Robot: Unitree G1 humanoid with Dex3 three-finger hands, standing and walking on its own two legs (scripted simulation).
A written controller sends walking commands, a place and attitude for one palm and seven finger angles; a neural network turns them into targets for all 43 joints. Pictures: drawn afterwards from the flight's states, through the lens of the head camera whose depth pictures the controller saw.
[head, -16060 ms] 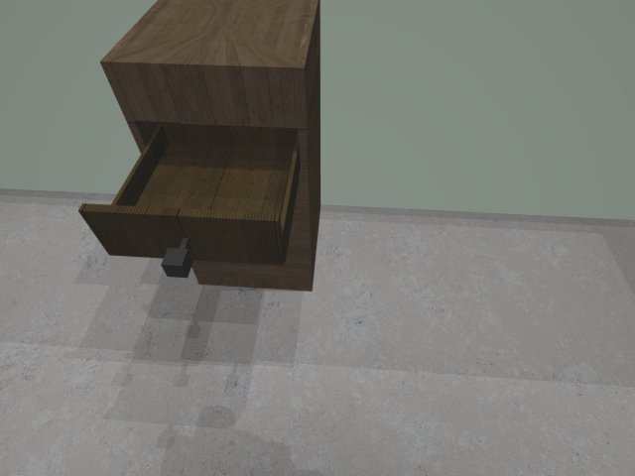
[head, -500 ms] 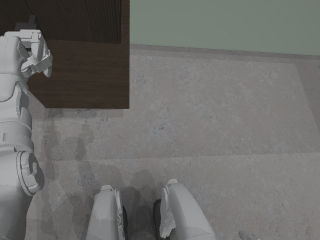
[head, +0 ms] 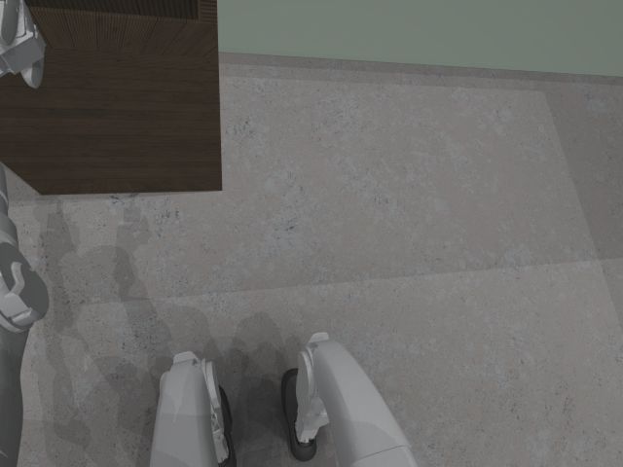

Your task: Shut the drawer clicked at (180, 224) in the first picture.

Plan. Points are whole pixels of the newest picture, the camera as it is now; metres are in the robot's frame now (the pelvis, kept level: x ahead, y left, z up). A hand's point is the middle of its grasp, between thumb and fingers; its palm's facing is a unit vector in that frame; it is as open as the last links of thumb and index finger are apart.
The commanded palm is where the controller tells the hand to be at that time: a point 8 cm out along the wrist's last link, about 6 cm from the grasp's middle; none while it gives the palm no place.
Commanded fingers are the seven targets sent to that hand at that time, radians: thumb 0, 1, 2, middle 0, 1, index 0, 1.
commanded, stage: push the drawer shut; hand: left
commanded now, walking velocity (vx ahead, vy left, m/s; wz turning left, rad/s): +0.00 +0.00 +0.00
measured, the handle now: out of the picture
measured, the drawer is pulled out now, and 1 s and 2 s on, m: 0.00 0.00 0.00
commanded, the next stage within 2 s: pull the fist back off the drawer in 0.12 s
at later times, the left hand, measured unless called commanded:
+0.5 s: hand (30, 38) +0.58 +0.22 +0.05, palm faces -0.01 -1.00 -0.06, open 3.5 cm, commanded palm +0.58 +0.23 +0.05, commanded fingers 0.00 0.90 0.90 -1.40 -1.60 -1.40 -1.60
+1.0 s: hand (20, 52) +0.56 +0.23 +0.05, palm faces +0.00 -1.00 -0.04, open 3.2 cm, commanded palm +0.54 +0.25 +0.05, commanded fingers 0.00 0.90 0.90 -1.40 -1.60 -1.40 -1.60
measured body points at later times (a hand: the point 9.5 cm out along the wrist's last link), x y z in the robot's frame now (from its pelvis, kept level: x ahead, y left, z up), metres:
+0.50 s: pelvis -0.04 +0.00 -0.02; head +0.19 +0.06 +0.37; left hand +0.57 +0.27 +0.06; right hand -0.06 -0.25 -0.10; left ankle +0.05 +0.09 -0.57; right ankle +0.05 -0.10 -0.57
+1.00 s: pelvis +0.01 +0.01 +0.02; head +0.22 +0.05 +0.42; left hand +0.55 +0.28 +0.05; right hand +0.03 -0.25 -0.08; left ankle +0.04 +0.09 -0.57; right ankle +0.05 -0.10 -0.57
